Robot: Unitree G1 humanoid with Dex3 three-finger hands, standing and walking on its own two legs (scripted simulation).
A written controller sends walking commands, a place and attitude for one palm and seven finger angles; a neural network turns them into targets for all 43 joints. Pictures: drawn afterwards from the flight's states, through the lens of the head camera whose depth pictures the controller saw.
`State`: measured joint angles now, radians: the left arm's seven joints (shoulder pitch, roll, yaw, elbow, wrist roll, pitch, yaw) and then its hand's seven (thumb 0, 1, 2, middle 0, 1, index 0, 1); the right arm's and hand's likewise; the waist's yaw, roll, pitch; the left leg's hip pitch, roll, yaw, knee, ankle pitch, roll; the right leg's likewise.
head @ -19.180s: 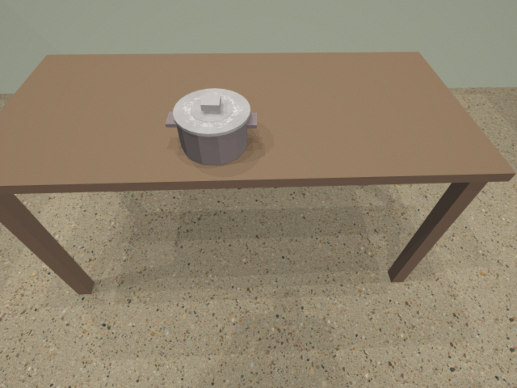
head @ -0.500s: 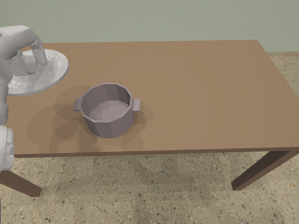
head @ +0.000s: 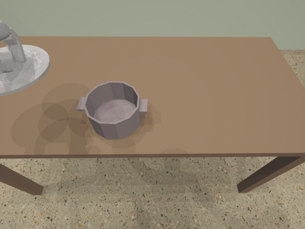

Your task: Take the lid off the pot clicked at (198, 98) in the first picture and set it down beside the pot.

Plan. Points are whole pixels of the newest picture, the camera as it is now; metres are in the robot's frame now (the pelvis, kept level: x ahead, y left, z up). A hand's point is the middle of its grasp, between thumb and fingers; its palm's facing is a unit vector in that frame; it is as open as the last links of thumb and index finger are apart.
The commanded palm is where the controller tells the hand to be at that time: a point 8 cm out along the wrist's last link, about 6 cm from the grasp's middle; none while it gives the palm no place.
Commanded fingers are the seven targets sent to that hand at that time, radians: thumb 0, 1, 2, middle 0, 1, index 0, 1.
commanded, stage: move the lid sideways beside the pot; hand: left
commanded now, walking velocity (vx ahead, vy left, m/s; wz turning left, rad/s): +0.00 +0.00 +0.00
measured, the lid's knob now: (3, 59) +0.48 +0.35 +0.18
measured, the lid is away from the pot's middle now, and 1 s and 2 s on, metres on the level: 0.23 0.23 0.23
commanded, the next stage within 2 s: lower the lid onto the table in 0.22 s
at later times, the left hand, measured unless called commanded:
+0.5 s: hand out of the picture +0.45 +0.34 +0.18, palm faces -0.36 -0.08 -0.93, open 6.5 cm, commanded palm +0.47 +0.35 +0.25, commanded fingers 0.00 0.54 1.05 -0.78 -1.03 -0.85 -1.07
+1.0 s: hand (8, 75) +0.45 +0.34 +0.16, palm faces -0.39 -0.09 -0.92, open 6.5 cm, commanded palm +0.47 +0.34 +0.22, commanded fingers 0.00 0.54 1.05 -0.78 -1.03 -0.85 -1.07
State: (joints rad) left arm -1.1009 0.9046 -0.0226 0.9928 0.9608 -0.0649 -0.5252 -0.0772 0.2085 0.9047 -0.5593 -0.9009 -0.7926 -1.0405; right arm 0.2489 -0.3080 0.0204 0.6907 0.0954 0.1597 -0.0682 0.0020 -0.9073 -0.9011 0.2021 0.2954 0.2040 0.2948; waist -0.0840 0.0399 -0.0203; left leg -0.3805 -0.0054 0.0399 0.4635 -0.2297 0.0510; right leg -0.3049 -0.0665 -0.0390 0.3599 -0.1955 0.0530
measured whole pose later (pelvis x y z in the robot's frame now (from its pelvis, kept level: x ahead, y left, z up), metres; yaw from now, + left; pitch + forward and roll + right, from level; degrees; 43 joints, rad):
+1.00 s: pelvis +0.00 +0.00 +0.00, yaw +0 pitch +11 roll -2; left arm -1.07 0.92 -0.02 1.06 0.97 -0.14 -0.50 -0.08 0.22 0.91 -0.56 -0.90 -0.79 -1.04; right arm 0.28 -0.30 0.02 0.71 0.09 0.16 -0.09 0.00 -0.91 -0.90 0.20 0.30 0.21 0.29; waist -0.10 0.03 -0.03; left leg -0.46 0.00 0.04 0.53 -0.26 0.06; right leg -0.37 -0.06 -0.03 0.40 -0.21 0.05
